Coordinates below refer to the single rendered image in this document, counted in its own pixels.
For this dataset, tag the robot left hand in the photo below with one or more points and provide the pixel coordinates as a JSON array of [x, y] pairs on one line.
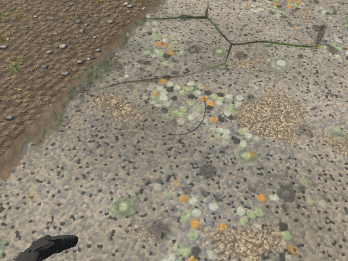
[[46, 246]]

